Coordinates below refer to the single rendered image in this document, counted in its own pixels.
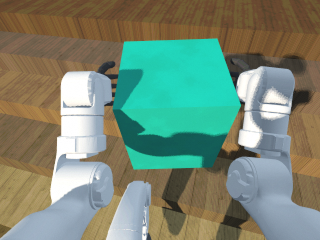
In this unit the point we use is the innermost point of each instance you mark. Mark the left robot forearm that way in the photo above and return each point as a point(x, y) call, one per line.
point(84, 95)

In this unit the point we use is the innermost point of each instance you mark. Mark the right robot forearm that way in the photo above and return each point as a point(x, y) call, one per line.
point(267, 93)

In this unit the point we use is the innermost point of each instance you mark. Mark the right robot upper arm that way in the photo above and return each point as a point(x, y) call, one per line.
point(264, 188)

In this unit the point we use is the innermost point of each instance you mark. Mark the robot left shin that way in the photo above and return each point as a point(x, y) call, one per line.
point(145, 227)

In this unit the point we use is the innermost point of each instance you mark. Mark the robot left hand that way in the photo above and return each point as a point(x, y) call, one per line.
point(102, 69)

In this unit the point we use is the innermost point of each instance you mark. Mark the left robot thigh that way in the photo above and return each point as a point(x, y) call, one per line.
point(127, 223)

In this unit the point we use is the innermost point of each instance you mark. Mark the left robot upper arm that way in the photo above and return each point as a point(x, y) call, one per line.
point(79, 189)

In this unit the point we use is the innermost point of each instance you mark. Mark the robot right hand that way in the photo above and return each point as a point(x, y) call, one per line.
point(243, 66)

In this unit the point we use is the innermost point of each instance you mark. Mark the carton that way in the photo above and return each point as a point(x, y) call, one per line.
point(174, 103)

